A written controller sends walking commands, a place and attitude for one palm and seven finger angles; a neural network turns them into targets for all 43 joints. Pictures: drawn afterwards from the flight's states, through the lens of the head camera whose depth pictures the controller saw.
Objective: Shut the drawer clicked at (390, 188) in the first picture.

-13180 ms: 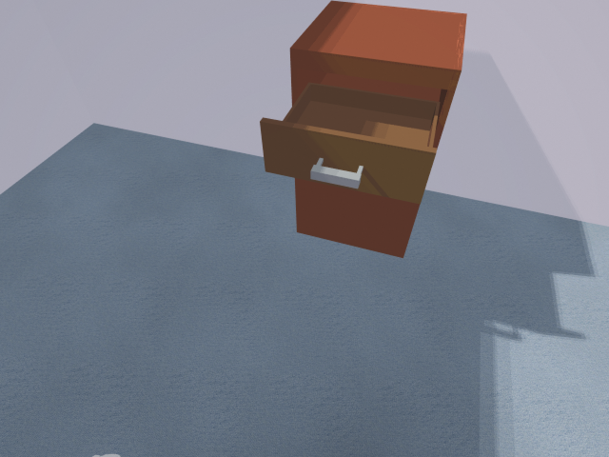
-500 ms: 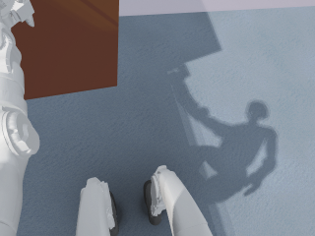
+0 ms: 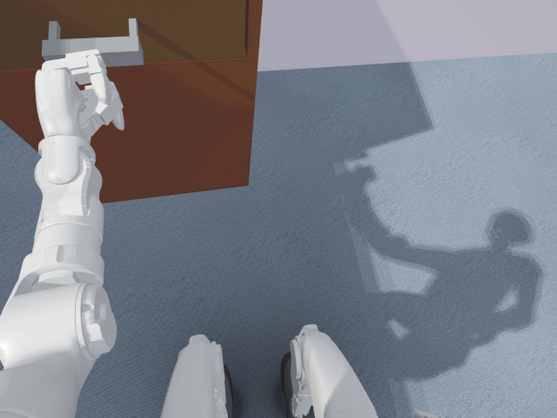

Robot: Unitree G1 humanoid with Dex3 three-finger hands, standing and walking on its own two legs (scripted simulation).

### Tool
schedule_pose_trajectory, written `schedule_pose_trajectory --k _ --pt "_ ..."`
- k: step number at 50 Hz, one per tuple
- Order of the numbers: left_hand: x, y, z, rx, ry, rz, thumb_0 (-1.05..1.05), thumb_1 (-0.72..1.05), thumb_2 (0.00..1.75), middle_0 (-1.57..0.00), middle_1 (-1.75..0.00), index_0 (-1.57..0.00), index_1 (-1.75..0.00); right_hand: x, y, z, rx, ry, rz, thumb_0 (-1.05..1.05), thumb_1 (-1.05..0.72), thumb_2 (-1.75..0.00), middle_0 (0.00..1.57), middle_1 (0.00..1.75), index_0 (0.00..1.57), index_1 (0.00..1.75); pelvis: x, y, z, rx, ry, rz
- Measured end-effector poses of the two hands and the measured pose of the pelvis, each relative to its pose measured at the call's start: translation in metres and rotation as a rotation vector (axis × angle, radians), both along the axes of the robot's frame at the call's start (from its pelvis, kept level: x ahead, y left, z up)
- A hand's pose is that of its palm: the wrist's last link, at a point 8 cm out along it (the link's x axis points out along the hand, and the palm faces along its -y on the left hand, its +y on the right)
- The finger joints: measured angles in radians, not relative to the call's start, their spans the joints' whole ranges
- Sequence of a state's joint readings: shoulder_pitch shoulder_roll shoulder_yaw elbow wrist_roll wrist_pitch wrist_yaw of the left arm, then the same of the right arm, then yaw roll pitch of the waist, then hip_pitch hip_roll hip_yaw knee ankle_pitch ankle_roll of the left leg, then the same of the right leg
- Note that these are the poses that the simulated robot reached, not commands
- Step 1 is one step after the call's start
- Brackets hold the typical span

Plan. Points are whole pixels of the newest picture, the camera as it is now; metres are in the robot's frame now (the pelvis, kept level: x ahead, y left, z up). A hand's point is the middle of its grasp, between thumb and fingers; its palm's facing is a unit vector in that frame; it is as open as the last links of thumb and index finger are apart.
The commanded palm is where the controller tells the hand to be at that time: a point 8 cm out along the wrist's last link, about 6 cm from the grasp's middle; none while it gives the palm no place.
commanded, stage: draw the hand back to the body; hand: left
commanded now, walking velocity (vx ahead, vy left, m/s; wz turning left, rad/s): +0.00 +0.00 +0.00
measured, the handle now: (94, 40) +0.63 +0.22 +0.02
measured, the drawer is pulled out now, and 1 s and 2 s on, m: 0.00 0.00 0.00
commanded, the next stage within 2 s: step back with the hand held close in 1.26 s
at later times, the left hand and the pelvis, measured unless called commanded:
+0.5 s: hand (22, 199) +0.35 +0.19 +0.15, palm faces +0.13 -0.97 -0.21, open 3.3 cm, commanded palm +0.31 +0.25 +0.17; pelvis +0.03 +0.00 +0.09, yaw +3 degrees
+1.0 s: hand out of the picture +0.22 +0.23 +0.27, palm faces +0.40 -0.84 -0.36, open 3.3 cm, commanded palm +0.16 +0.27 +0.29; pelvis +0.03 -0.01 +0.13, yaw +4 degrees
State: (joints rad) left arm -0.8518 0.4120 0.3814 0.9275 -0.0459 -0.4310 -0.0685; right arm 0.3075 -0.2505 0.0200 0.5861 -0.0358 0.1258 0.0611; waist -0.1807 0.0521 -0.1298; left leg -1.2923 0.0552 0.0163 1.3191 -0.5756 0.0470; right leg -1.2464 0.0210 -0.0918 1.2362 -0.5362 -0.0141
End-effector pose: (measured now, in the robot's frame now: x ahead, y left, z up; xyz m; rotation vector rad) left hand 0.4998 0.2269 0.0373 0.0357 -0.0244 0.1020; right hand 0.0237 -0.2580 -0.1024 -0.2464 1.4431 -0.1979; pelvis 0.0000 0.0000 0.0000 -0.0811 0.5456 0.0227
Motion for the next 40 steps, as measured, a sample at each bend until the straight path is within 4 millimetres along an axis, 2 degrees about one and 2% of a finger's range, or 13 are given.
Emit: schedule_pose_trajectory --k 5,9,13,19,25,29,33,40 --pt "-0.041 0.005 0.021 0.009 0.049 -0.013 0.02 0.9 0.9 -1.39 -1.6 -1.4 -1.6 0.032 0.008 0.021 0.046 -0.086 -0.008 0.01 -0.91 -0.9 0.2 0.29 0.2 0.3 0.012 0.0 0.028 0.015 -0.061 -0.006" --pt "-0.075 0.012 0.045 -0.002 0.052 0.015 0.02 0.9 0.9 -1.4 -1.6 -1.4 -1.6 0.063 0.013 0.041 0.059 -0.181 0.027 0.01 -0.91 -0.9 0.2 0.29 0.2 0.3 0.021 -0.001 0.048 0.024 -0.118 0.006" --pt "-0.1 0.016 0.071 0.002 0.01 0.023 0.02 0.9 0.9 -1.4 -1.6 -1.4 -1.6 0.092 0.013 0.057 0.057 -0.282 0.067 0.01 -0.9 -0.9 0.2 0.29 0.2 0.3 0.026 -0.002 0.06 0.029 -0.177 0.023" --pt "-0.134 0.017 0.097 0.008 0.008 -0.009 0.01 0.9 0.9 -1.4 -1.6 -1.4 -1.6 0.129 0.012 0.08 0.055 -0.43 0.098 0.01 -0.9 -0.9 0.2 0.29 0.2 0.3 0.027 -0.002 0.073 0.039 -0.258 0.031" --pt "-0.179 0.017 0.125 0.161 0.101 0.043 0.01 0.9 0.9 -1.4 -1.6 -1.4 -1.6 0.155 0.019 0.105 0.059 -0.534 0.095 0.01 -0.91 -0.9 0.2 0.29 0.2 0.3 0.028 -0.002 0.092 0.062 -0.36 0.024" --pt "-0.206 0.026 0.143 0.216 0.144 0.121 0.01 0.9 0.89 -1.4 -1.6 -1.4 -1.6 0.172 0.029 0.122 0.069 -0.595 0.121 0.01 -0.9 -0.9 0.2 0.29 0.2 0.3 0.028 -0.004 0.105 0.074 -0.428 0.028" --pt "-0.228 0.034 0.167 0.239 0.127 0.189 0.01 0.9 0.89 -1.4 -1.6 -1.4 -1.6 0.188 0.038 0.137 0.087 -0.659 0.161 0.01 -0.9 -0.9 0.2 0.29 0.2 0.3 0.029 -0.005 0.114 0.082 -0.484 0.034" --pt "-0.267 0.035 0.203 0.262 0.062 0.239 0.01 0.9 0.89 -1.4 -1.6 -1.4 -1.6 0.206 0.048 0.154 0.12 -0.741 0.221 0.01 -0.9 -0.9 0.2 0.29 0.2 0.3 0.031 -0.008 0.124 0.09 -0.553 0.038"
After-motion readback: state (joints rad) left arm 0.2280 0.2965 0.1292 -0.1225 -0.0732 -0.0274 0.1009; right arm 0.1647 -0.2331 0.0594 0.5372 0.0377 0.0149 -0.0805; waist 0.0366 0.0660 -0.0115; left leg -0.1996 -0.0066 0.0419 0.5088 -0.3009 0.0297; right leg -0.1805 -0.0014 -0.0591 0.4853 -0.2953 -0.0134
